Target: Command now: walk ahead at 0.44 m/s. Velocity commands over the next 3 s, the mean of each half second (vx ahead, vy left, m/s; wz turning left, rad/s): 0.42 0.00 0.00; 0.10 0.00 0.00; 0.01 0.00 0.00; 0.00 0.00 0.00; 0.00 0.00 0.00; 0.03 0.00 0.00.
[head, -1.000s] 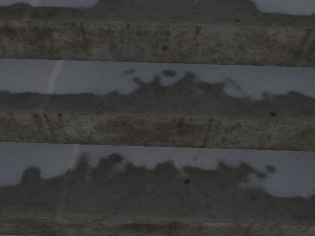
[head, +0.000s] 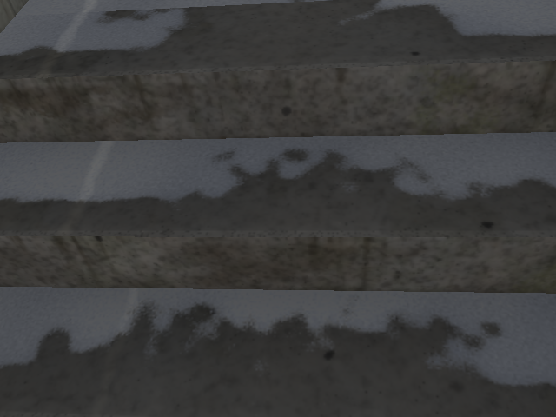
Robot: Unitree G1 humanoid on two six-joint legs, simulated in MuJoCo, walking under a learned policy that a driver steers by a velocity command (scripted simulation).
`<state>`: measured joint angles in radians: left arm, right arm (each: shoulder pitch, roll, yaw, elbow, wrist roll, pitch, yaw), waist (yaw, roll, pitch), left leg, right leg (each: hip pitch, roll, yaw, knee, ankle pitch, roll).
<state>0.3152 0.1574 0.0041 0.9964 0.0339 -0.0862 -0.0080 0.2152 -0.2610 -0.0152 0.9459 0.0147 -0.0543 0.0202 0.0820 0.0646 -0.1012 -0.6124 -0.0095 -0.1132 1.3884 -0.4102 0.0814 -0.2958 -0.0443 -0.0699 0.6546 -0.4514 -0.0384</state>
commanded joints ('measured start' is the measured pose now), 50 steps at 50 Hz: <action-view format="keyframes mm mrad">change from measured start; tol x64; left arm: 1 316 190 27 76 3 35 -2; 50 -97 -29 -15 -92 4 21 15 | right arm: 1 -105 152 63 -200 53 -64 57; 50 186 87 -11 -61 -7 70 -67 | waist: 1 -27 -282 74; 50 -136 -122 135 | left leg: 1 -860 -63 -97 1054 -102 -8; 11 179 -124 438 -7 -25 51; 16 564 335 -945 -1171 -256 315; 23 -67 108 178 -1031 262 39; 35 511 281 -49 -1230 360 116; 40 374 150 172 -717 1625 -31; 42 194 -59 -8 -54 181 -98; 50 -150 -59 -74 301 358 -3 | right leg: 1 519 -470 609 -345 714 -292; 7 -337 -93 -15 -653 365 -59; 13 451 -236 62 -31 2285 -167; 15 -251 149 185 755 520 -117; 18 -768 160 362 1646 266 -175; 34 -1148 -157 101 1097 204 127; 41 245 -291 679 37 500 -369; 50 -250 -179 161 -121 136 -72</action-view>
